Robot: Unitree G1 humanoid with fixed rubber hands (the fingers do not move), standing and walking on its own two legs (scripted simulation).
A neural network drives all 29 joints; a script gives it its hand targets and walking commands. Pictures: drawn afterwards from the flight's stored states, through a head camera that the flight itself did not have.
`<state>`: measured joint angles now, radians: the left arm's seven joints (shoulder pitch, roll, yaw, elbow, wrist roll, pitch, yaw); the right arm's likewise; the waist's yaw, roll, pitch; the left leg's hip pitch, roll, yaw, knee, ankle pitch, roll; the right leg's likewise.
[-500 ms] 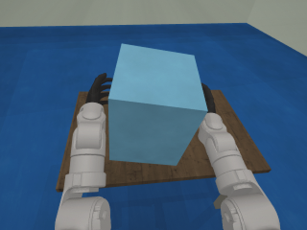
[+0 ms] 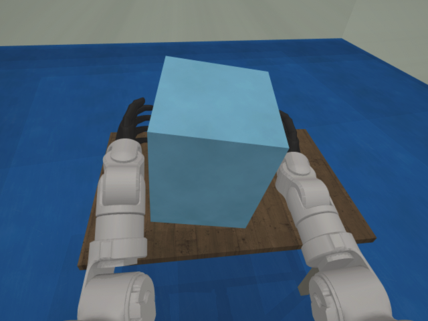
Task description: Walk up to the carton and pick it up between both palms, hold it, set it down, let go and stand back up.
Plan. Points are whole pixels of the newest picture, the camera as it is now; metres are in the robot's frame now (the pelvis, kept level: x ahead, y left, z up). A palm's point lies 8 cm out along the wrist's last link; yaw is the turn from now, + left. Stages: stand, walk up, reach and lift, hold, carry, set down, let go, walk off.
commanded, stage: hold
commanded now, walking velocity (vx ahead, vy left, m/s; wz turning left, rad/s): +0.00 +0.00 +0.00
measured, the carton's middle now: (208, 148) +0.40 +0.01 +0.14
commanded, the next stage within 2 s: none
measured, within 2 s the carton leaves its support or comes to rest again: neither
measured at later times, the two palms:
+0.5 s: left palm (124, 140) +0.36 +0.16 +0.19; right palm (285, 150) +0.36 -0.13 +0.17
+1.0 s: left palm (126, 140) +0.36 +0.15 +0.19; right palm (286, 152) +0.36 -0.14 +0.17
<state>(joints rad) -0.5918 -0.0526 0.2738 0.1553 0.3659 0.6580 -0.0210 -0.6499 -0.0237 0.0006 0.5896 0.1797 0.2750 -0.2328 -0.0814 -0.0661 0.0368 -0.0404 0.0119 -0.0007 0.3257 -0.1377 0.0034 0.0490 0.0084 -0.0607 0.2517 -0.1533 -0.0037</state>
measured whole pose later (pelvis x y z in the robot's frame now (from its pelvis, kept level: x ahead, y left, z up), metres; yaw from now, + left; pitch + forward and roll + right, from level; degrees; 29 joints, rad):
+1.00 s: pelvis +0.00 +0.00 +0.00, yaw +0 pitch -10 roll -1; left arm -0.56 -0.06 0.28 0.06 0.39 0.71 -0.05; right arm -0.62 -0.02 0.03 0.52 0.20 0.30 -0.25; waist -0.09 -0.06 0.05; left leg -0.01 0.01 0.00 0.33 -0.15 0.00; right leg 0.08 0.01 -0.06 0.25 -0.16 0.00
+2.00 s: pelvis +0.00 +0.00 +0.00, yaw +0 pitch -10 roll -1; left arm -0.58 -0.06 0.29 0.09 0.39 0.71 -0.05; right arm -0.65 -0.02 0.01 0.55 0.18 0.29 -0.24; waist -0.08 -0.06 0.06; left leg -0.01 0.01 0.00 0.33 -0.14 0.00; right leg 0.07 0.01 -0.06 0.26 -0.16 0.00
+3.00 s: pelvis +0.00 +0.00 +0.00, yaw +0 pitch -10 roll -1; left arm -0.59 -0.06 0.29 0.09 0.39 0.71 -0.05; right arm -0.65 -0.01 0.00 0.55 0.17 0.28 -0.24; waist -0.08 -0.07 0.05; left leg -0.02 0.01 0.00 0.32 -0.14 0.00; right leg 0.06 0.01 -0.06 0.26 -0.16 -0.01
